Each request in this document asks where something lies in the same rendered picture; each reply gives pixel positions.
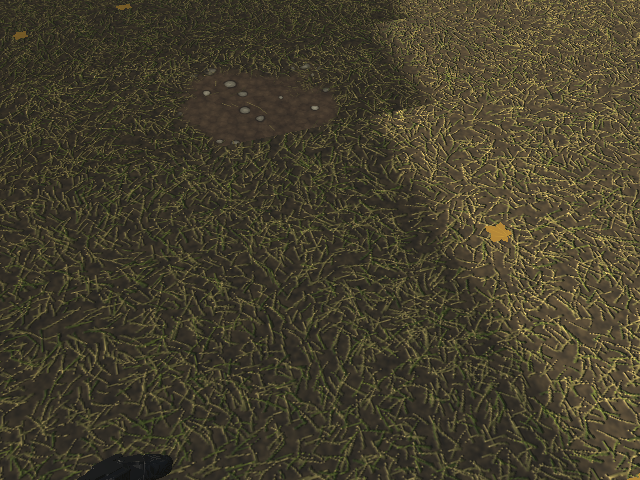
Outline left robot hand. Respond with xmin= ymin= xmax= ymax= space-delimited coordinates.
xmin=77 ymin=454 xmax=173 ymax=480

